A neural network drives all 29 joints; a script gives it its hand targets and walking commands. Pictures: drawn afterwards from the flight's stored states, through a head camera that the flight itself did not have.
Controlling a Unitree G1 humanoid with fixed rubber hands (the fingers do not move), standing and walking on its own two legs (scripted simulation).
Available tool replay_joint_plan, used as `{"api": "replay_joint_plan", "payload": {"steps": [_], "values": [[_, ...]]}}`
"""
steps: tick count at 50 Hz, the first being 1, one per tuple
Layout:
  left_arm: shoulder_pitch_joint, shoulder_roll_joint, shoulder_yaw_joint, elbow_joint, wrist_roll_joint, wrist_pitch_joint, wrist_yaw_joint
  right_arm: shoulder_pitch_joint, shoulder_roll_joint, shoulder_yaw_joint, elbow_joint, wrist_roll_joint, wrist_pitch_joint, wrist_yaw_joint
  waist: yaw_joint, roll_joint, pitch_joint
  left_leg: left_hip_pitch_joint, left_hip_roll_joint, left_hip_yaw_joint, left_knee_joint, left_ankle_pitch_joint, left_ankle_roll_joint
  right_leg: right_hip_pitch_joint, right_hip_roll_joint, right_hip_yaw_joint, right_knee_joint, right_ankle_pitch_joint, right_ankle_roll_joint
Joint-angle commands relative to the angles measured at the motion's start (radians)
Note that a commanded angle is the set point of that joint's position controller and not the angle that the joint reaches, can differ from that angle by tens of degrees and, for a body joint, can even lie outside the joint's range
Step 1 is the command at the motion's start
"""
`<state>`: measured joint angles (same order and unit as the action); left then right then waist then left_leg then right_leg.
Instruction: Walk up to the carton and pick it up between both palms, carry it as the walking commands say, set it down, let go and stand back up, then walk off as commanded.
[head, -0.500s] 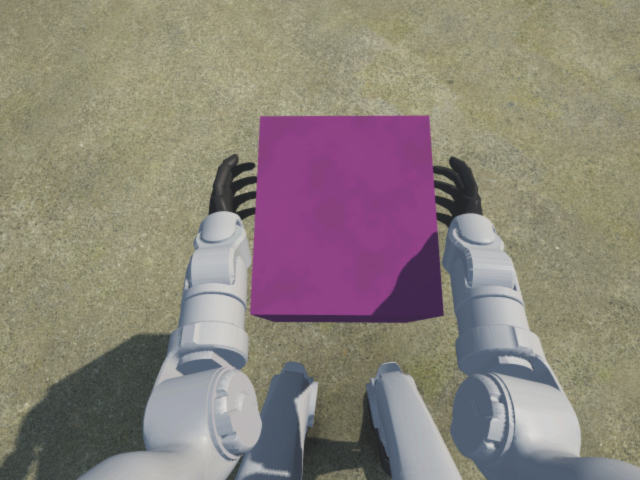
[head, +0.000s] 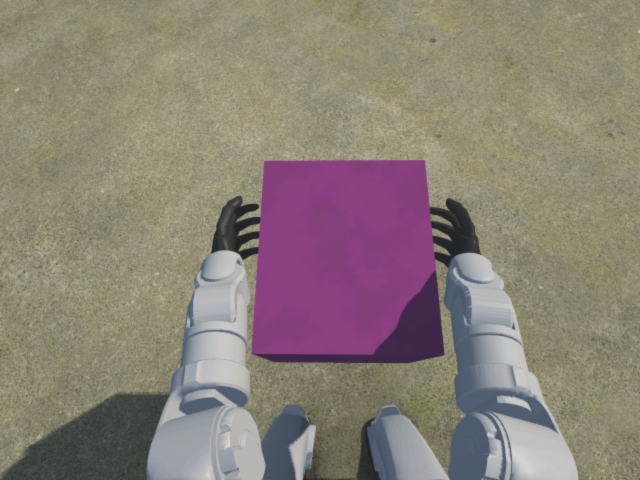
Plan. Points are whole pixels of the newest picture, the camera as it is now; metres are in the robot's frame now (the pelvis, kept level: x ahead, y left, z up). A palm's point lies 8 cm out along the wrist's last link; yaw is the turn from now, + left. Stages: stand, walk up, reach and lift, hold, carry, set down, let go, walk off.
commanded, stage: reach and lift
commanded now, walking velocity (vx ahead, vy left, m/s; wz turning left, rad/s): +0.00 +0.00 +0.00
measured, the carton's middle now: (342, 271) +0.39 +0.00 -0.12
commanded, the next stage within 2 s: none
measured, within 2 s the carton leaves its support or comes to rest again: neither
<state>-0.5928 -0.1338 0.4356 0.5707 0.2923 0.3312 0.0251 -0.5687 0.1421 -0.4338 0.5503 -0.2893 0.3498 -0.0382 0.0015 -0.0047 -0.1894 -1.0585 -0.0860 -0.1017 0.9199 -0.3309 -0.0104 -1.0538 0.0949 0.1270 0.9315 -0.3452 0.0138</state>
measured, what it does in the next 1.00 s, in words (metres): rises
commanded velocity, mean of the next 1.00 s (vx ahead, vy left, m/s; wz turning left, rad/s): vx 0.00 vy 0.00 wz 0.00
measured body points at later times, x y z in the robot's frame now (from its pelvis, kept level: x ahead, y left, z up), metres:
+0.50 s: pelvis +0.02 +0.00 +0.05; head +0.11 +0.00 +0.49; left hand +0.37 +0.16 +0.03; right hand +0.36 -0.15 +0.02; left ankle +0.04 +0.12 -0.67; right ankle +0.04 -0.12 -0.67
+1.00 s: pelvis +0.03 +0.00 +0.07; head +0.01 +0.00 +0.52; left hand +0.35 +0.16 +0.10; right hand +0.35 -0.15 +0.09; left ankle +0.04 +0.12 -0.67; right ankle +0.04 -0.12 -0.67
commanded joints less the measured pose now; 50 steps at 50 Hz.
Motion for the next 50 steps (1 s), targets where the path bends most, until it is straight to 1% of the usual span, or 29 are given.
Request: {"api": "replay_joint_plan", "payload": {"steps": [1,11,25,33,38,50], "values": [[-0.476,-0.969,-0.563,0.101,-0.143,0.008,-0.305,-0.546,0.966,0.580,0.055,0.153,-0.015,0.303,0.005,-0.004,-0.592,0.418,-0.028,0.062,-0.124,0.251,0.010,0.381,0.021,-0.065,-0.139,0.262,-0.006],[-0.377,-0.960,-0.580,0.059,-0.141,0.025,-0.312,-0.439,0.957,0.593,0.011,0.142,0.002,0.305,-0.002,0.005,-0.511,0.553,-0.016,0.046,-0.241,0.330,0.011,0.518,0.009,-0.057,-0.258,0.337,-0.009],[-0.246,-0.963,-0.641,-0.021,-0.156,0.054,-0.303,-0.305,0.952,0.657,-0.066,0.155,0.037,0.304,-0.002,0.008,-0.418,0.748,-0.003,0.030,-0.388,0.422,0.007,0.708,-0.001,-0.047,-0.405,0.418,-0.012],[-0.214,-0.958,-0.662,-0.068,-0.176,0.110,-0.296,-0.264,0.957,0.665,-0.082,0.171,0.091,0.303,-0.005,0.007,-0.334,0.843,0.000,0.031,-0.455,0.402,0.004,0.808,-0.003,-0.047,-0.476,0.397,-0.010],[-0.200,-0.958,-0.652,-0.081,-0.184,0.163,-0.293,-0.257,0.947,0.652,-0.099,0.182,0.139,0.304,-0.007,0.012,-0.244,0.889,0.002,0.029,-0.493,0.366,0.003,0.847,-0.006,-0.051,-0.512,0.357,-0.012],[-0.199,-0.958,-0.676,-0.170,-0.233,0.282,-0.299,-0.267,0.938,0.675,-0.194,0.229,0.256,0.303,-0.005,0.005,-0.112,0.991,0.003,0.018,-0.564,0.330,0.004,0.938,-0.011,-0.056,-0.577,0.319,-0.016]]}}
